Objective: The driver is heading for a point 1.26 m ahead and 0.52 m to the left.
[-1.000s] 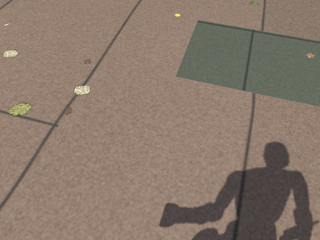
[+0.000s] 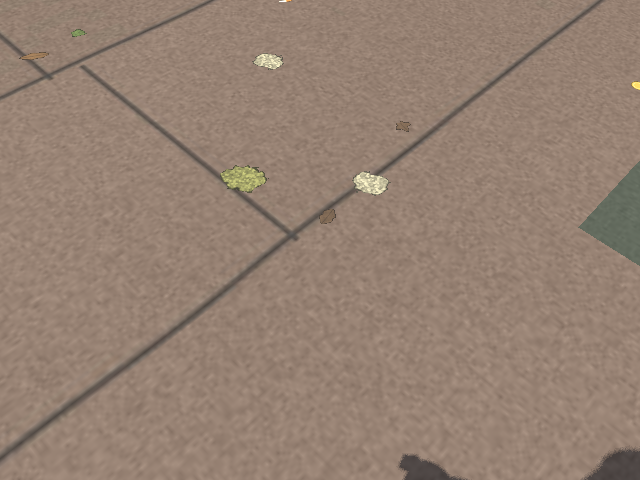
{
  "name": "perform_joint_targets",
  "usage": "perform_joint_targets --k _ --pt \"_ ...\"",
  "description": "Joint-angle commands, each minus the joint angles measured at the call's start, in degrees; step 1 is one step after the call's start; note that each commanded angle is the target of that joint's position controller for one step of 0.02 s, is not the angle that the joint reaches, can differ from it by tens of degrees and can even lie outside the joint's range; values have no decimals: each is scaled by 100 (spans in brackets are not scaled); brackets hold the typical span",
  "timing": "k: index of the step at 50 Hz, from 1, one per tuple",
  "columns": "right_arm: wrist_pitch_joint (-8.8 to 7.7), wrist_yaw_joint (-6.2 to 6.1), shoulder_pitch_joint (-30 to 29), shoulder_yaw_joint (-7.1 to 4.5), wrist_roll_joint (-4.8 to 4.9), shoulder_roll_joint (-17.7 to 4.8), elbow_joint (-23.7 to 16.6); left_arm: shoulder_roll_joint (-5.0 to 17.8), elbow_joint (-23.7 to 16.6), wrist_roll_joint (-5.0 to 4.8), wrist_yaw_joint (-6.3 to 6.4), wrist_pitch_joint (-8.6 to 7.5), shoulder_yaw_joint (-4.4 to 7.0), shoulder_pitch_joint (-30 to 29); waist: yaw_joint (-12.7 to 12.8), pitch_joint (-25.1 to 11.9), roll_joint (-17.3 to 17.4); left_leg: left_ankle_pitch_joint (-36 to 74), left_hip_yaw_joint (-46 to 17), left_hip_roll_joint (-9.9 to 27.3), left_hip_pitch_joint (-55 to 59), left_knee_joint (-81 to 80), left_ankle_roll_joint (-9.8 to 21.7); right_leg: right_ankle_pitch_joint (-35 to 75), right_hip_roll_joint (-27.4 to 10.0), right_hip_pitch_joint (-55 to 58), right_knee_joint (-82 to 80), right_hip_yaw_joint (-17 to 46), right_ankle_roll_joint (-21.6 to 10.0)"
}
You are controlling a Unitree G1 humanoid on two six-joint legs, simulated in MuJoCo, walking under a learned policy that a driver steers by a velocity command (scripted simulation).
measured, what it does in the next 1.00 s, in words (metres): steps on the spot, turning left: right foot, then left foot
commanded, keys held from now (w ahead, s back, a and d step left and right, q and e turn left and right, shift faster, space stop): q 0.76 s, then no key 0.24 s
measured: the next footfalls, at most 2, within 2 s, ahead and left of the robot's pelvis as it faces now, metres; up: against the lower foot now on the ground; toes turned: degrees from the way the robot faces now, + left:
right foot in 0.12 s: +0.06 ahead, -0.14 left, +0.00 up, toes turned +10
left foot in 0.54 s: +0.00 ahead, +0.13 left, +0.00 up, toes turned +22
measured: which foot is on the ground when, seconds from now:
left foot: down 0.00-0.12, up 0.14-0.52, down 0.54-1.00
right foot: up 0.00-0.10, down 0.12-0.54, up 0.56-0.98, down 1.00-1.00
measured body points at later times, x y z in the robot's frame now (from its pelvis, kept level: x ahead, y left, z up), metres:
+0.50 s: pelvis +0.00 -0.01 +0.00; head +0.04 +0.01 +0.44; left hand +0.04 +0.31 -0.11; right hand +0.24 -0.23 -0.09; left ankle -0.03 +0.12 -0.72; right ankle +0.02 -0.15 -0.74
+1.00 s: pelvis +0.01 +0.01 -0.01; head +0.03 +0.03 +0.44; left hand -0.01 +0.33 -0.11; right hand +0.30 -0.12 -0.09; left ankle -0.03 +0.11 -0.74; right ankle +0.08 -0.10 -0.74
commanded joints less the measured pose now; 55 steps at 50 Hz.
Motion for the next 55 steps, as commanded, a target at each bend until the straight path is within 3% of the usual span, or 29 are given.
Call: perform_joint_targets --k 1,3,5,6,7,8,9,11,13,18,23,25,26,27,28,29,30,31,33,40,46,48,49,50,51,52,53,54,55 --pt "-6 11 -71 -277 14 -1028 -416 506 -387 -27 -64 -161 90 -115 -36 -740 950 1660 -1866 1445 1020 -490 999 -150 85 -7 -478 7 -41" --pt "35 12 -208 -266 54 -1015 -481 537 -357 -37 -122 -215 96 96 75 -798 977 1976 -2022 1336 1051 -310 897 39 123 380 -1122 -25 -126" --pt "91 -23 -375 -232 126 -935 -571 649 -230 -10 -168 -247 147 537 325 -829 840 1432 -1867 974 641 9 518 1211 -75 1363 -2366 -78 -304" --pt "101 -28 -191 -164 85 -672 -610 1005 -229 81 -144 -216 230 687 214 -964 63 38 -1358 524 -88 840 206 1689 -1058 2118 -2528 705 -656" --pt "52 -4 103 -148 109 -526 -730 1447 -256 206 -109 -138 294 517 -147 -715 -1556 -2333 -222 -506 -1418 1841 -140 3035 -2149 2404 -2616 2073 -1575" --pt "-18 28 119 -295 -6 -1069 -659 1114 -410 279 -98 -156 222 393 -4 -682 -1303 -2648 -170 -104 -1642 3246 -413 3252 -2661 2080 -2642 2394 -2144" --pt "-13 58 186 -399 41 -1299 -540 825 -532 238 -61 -159 135 114 -94 -598 -853 -2230 -160 57 -1600 3797 -498 3107 -2345 1922 -2555 1789 -1996" --pt "102 41 275 -381 42 -1068 -385 603 -603 82 -13 -130 67 -157 -119 -380 -661 -1572 -13 161 -1770 4241 -693 2630 -1716 1902 -2462 894 -1559" --pt "146 82 120 -290 99 -790 -491 644 -576 77 39 -76 45 3 6 -261 -724 -1254 278 232 -1801 4179 -819 2790 -1512 1867 -2540 384 -1587" --pt "118 162 -379 -144 86 -558 -877 960 -565 96 74 36 146 397 365 -478 -932 -1146 672 629 -1545 2715 -920 2952 -1746 2486 -2546 8 -1742" --pt "171 282 -224 -167 89 -656 -964 1190 -620 -26 -65 48 227 315 299 -477 -1029 -978 1121 616 -509 1423 -657 2915 -1909 2130 -2382 -356 -1604" --pt "200 326 55 -210 87 -652 -902 1195 -608 -138 -92 35 229 216 71 -487 -946 -361 1273 511 76 427 -400 2678 -1893 1982 -1978 -536 -1345" --pt "201 304 299 -267 76 -725 -809 1047 -538 -167 -108 17 194 346 -28 -553 -750 147 1253 384 684 -151 -207 2301 -1745 1682 -1525 -758 -1065" --pt "183 235 584 -396 81 -1087 -764 772 -440 -50 -144 -3 123 683 -46 -724 158 1590 487 785 1698 -495 73 1315 -1361 856 -454 -1237 -592" --pt "146 137 638 -503 29 -1794 -942 339 -728 308 -181 -18 -47 634 163 -787 2020 4082 -1729 2399 2521 -297 939 -1982 -536 -937 1436 -1461 -32" --pt "-17 236 789 -422 -170 -1570 -1000 641 -918 168 -119 -45 39 34 -364 -1237 1476 3611 -2233 2784 2002 -545 1810 -2163 -246 -1229 2407 -457 -11" --pt "-136 274 581 -361 -173 -1404 -948 820 -954 12 -81 -22 99 -148 -263 -918 1012 2973 -1724 2438 1788 -664 1618 -1712 -366 -1326 2709 -266 -92" --pt "-187 246 277 -327 -75 -1254 -908 845 -909 -5 -45 -2 124 -63 -85 -668 849 2358 -1324 2093 1556 -689 1265 -1171 -456 -1359 2562 -208 -165" --pt "-153 171 -132 -228 28 -1063 -968 891 -806 87 8 36 163 120 118 -549 746 2046 -999 1737 1125 -726 969 -499 -452 -1059 2342 -172 -131" --pt "-94 46 -112 -189 -25 -1028 -982 597 -849 56 -47 18 58 188 69 -690 860 1284 -1096 1499 1096 -709 988 39 -205 -563 851 -163 50" --pt "-29 145 -150 -112 -71 -964 -889 599 -954 4 -153 -44 21 182 -82 -568 946 1104 -1448 1507 676 -490 1010 -239 -172 307 -206 -294 -83" --pt "-17 159 -295 -48 -31 -848 -863 518 -939 6 -203 -94 -2 360 75 -584 895 1239 -1487 1397 630 -297 888 129 -151 761 -1036 -357 -190" --pt "-17 156 -357 2 0 -735 -839 436 -898 43 -231 -130 -27 533 233 -593 828 1131 -1411 1250 482 -202 708 855 -149 1254 -1883 -408 -280" --pt "-47 148 -164 52 -34 -581 -779 547 -919 144 -233 -160 -26 607 200 -656 590 682 -1295 1034 246 -80 401 1646 -458 1778 -2206 -118 -415" --pt "-86 145 136 100 -157 -418 -755 966 -1010 233 -202 -164 32 669 -43 -802 -363 -327 -724 496 -48 699 24 2816 -1361 2151 -2277 709 -753" --pt "-107 137 240 62 -123 -465 -772 915 -910 274 -207 -160 -21 395 -335 -605 -1222 -1341 -104 150 -63 721 -259 2709 -1856 1490 -2395 1339 -1525" --pt "-105 110 182 42 -175 -635 -684 518 -1020 213 -211 -189 -131 159 -231 -600 -1032 -1322 56 334 238 693 -426 1464 -1737 1309 -2617 1305 -1625" --pt "-105 116 -74 33 -148 -606 -695 491 -969 164 -198 -195 -139 267 -75 -551 -1004 -1095 242 255 221 619 -429 65 -1401 1379 -2700 1123 -1382" --pt "-85 120 -250 33 -119 -547 -669 773 -913 100 -174 -179 -68 504 107 -383 -1023 -1165 487 138 83 807 -438 -1129 -1267 1358 -2879 1116 -1281"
